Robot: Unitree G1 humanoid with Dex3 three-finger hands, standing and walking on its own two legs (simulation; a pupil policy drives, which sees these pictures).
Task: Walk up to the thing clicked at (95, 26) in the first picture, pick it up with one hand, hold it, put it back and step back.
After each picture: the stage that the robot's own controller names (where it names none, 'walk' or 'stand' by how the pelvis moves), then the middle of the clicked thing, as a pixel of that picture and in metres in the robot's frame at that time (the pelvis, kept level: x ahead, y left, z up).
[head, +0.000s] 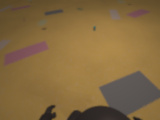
stand; (94, 28) +2.33 -0.05 -0.72
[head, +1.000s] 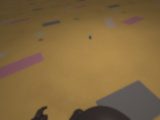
walk; (90, 37) +2.18 +0.19 -0.71
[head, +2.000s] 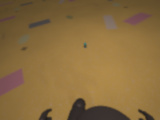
walk; (85, 45) +1.50 +0.27 -0.72
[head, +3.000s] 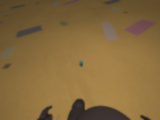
walk; (81, 63) +0.96 +0.25 -0.72
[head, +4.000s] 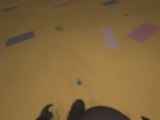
walk; (79, 82) +0.57 +0.23 -0.71
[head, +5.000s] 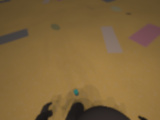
stand; (76, 92) +0.36 +0.22 -0.70
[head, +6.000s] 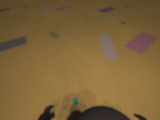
stand; (75, 101) +0.32 +0.20 -0.72
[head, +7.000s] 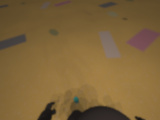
stand; (76, 100) +0.30 +0.19 -0.72
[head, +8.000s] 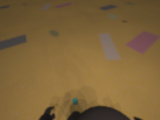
stand; (75, 101) +0.30 +0.20 -0.72
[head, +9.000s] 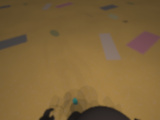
stand; (75, 101) +0.30 +0.20 -0.73
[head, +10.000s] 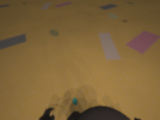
stand; (75, 101) +0.29 +0.20 -0.73
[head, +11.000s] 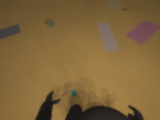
go down; (73, 93) +0.31 +0.20 -0.71
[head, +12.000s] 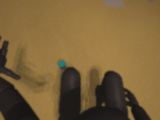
go down; (62, 64) +0.38 +0.24 -0.29
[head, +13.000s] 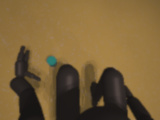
close in; (52, 61) +0.36 +0.26 -0.24
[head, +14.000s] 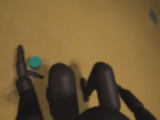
close; (35, 63) +0.36 +0.27 -0.21
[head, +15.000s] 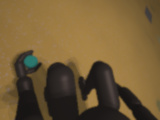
close; (31, 63) +0.35 +0.28 -0.21
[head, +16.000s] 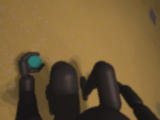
lift; (34, 63) +0.34 +0.27 -0.21
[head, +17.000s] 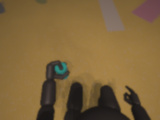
lift; (62, 71) +0.31 +0.20 +0.00
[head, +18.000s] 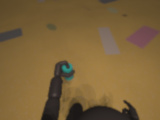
hold; (68, 72) +0.33 +0.18 +0.01
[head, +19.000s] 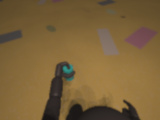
hold; (68, 72) +0.33 +0.17 +0.01
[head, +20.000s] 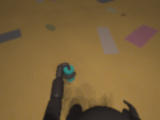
hold; (69, 73) +0.33 +0.17 +0.00
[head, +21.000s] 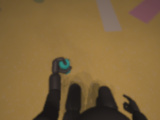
crouch; (65, 67) +0.37 +0.19 -0.06
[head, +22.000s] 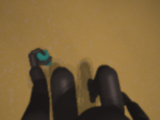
lower; (45, 58) +0.39 +0.26 -0.18
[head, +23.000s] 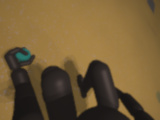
lower; (24, 57) +0.40 +0.29 -0.22
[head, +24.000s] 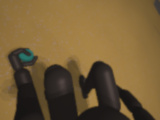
lower; (28, 58) +0.38 +0.30 -0.22
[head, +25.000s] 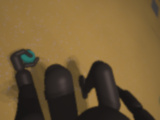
lower; (29, 59) +0.37 +0.29 -0.22
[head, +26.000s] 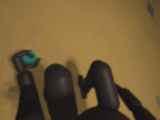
lower; (30, 60) +0.37 +0.27 -0.21
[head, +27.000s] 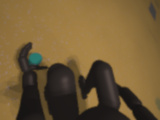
withdraw; (34, 61) +0.36 +0.25 -0.22
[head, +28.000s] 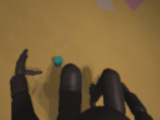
stand; (58, 62) +0.38 +0.23 -0.25
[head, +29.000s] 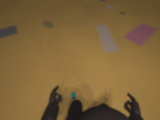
stand; (73, 95) +0.32 +0.18 -0.63
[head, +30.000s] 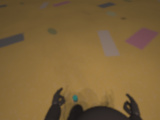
stand; (75, 98) +0.33 +0.19 -0.66
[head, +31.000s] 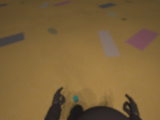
stand; (75, 99) +0.32 +0.18 -0.67
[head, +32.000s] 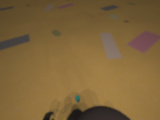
stand; (77, 98) +0.34 +0.18 -0.72
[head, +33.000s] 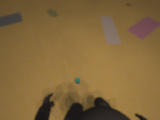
walk; (77, 81) +0.44 +0.13 -0.71
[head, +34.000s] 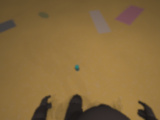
walk; (77, 68) +0.66 +0.22 -0.69
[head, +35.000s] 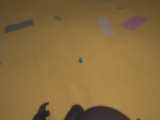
stand; (80, 60) +0.95 +0.23 -0.69
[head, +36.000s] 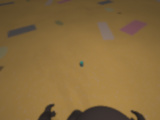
stand; (81, 63) +0.95 +0.20 -0.72
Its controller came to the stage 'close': yes
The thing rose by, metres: 0.71
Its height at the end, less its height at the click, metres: +0.00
